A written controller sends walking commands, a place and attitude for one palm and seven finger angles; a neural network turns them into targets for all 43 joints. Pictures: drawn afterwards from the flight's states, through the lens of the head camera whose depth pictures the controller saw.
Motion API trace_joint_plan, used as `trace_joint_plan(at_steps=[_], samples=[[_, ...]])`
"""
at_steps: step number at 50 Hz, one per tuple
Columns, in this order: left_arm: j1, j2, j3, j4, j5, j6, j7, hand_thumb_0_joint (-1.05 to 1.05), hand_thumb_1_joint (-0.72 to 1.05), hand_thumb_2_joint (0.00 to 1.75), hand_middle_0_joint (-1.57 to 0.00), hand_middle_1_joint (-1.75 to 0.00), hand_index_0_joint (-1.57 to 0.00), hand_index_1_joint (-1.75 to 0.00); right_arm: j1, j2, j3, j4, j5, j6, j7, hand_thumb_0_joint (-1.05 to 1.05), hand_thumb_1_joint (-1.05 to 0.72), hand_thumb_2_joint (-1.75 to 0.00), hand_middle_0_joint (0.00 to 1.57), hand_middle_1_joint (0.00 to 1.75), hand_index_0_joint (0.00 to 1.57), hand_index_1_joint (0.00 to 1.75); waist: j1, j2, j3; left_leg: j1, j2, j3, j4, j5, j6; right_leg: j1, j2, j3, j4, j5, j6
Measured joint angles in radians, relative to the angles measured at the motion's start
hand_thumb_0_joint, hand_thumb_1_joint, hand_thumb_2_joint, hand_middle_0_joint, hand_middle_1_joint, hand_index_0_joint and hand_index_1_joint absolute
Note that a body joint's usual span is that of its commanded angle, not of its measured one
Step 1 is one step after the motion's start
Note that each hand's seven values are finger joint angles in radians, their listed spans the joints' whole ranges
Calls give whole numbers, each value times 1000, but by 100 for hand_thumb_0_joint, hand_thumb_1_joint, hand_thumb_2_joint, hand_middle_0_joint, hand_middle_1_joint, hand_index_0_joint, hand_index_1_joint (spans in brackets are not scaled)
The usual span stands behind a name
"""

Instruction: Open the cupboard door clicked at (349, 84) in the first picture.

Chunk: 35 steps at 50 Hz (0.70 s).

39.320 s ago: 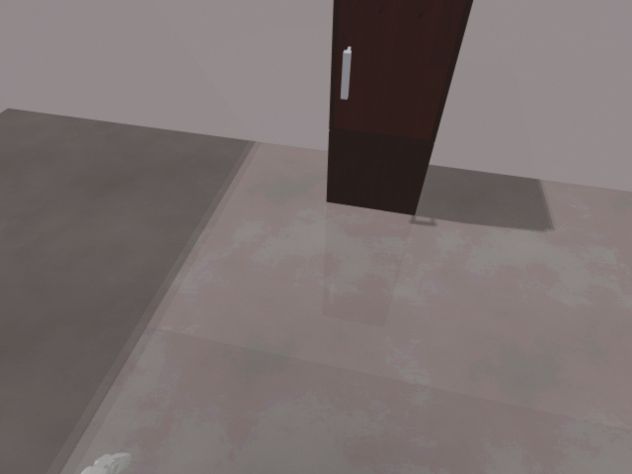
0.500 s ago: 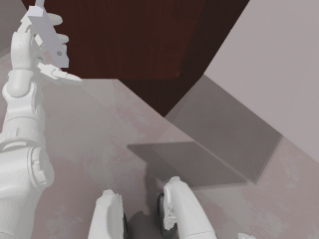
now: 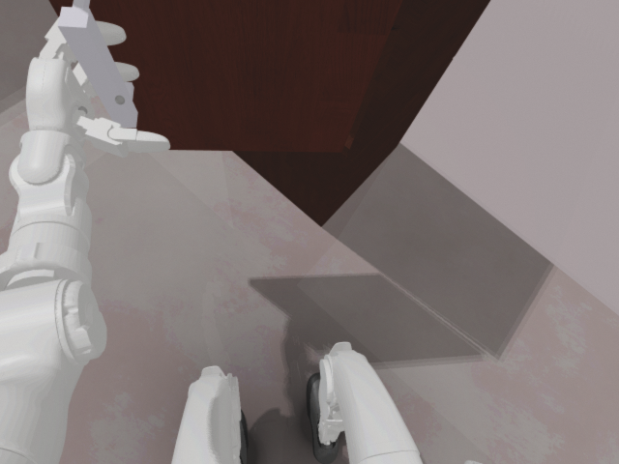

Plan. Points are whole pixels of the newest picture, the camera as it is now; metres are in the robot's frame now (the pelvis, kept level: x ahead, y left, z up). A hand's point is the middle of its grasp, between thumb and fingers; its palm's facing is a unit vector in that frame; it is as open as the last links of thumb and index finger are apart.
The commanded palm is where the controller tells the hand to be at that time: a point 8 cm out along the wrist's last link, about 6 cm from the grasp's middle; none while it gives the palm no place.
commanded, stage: close the thumb around the handle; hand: left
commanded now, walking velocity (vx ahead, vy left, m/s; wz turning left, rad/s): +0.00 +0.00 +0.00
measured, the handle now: (107, 62) +0.60 +0.19 +0.04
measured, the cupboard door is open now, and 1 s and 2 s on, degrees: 45 52 87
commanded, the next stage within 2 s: pull the door open along its arc in 0.52 s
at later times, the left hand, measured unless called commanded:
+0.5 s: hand (122, 99) +0.54 +0.17 +0.04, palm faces -0.04 -1.00 -0.02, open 6.0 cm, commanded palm +0.53 +0.20 +0.04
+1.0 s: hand (125, 133) +0.50 +0.17 +0.04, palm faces -0.05 -1.00 -0.02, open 6.2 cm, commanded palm +0.44 +0.21 +0.04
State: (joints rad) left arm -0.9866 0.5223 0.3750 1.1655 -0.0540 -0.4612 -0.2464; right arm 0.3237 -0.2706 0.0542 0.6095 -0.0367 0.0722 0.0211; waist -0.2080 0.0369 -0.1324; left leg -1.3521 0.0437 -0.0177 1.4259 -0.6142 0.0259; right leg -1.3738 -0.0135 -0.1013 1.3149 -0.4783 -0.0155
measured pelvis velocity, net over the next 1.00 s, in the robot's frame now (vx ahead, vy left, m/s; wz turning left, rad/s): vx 0.02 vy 0.00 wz -0.01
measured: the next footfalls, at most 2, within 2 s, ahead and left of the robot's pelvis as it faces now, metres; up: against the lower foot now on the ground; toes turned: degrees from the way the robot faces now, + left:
none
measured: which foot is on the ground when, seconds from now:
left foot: down 0.00-1.00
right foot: down 0.00-1.00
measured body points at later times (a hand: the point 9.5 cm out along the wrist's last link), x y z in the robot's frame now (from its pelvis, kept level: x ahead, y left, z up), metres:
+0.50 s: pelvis +0.00 +0.00 +0.00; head +0.19 +0.03 +0.41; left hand +0.54 +0.23 +0.04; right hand +0.02 -0.26 -0.11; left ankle +0.01 +0.10 -0.59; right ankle +0.06 -0.12 -0.59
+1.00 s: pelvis +0.02 +0.00 +0.02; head +0.18 +0.02 +0.44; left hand +0.49 +0.22 +0.04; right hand +0.05 -0.26 -0.10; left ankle +0.01 +0.10 -0.59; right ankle +0.06 -0.12 -0.59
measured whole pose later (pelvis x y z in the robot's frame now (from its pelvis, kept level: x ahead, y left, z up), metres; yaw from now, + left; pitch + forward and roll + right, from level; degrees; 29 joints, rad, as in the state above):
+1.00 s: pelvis +0.02 +0.00 +0.02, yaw -1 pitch +29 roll -3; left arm -0.67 0.39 0.35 0.89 -0.13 -0.45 -0.24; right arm 0.33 -0.25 0.03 0.57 0.00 0.10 0.04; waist -0.17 0.04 -0.15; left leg -1.22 0.05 0.02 1.33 -0.62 0.03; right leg -1.27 0.00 -0.06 1.25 -0.48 -0.01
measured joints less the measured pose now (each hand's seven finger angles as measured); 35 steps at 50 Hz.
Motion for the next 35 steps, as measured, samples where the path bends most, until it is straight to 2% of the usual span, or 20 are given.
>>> trace_joint_plan(at_steps=[6, 21, 35], samples=[[-2, 0, -2, 1, 1, 10, 1, -1, -11, 47, -33, -124, -32, -124, 1, -1, 1, -4, 2, 3, -1, 1, -90, -90, 20, 30, 21, 30, 1, 1, 0, 2, 0, 1, -3, 0, 1, 2, 0, 2, -3, 0, 2], [2, -1, 3, -10, 8, 17, 6, 0, 67, 81, -39, -132, -38, -132, 1, 8, 5, -8, 0, 5, 2, 1, -90, -90, 20, 30, 21, 30, -2, 5, 0, -3, 0, 4, 2, -7, 5, -3, 1, 5, -1, -3, 7], [21, -16, 14, -12, 10, 8, 19, 1, 69, 80, -36, -134, -34, -135, 1, 10, 4, -5, -2, 10, 4, 0, -90, -90, 20, 30, 21, 30, -3, 3, -2, 16, 1, 6, -10, -8, 5, 14, 4, 8, -11, -5, 7]])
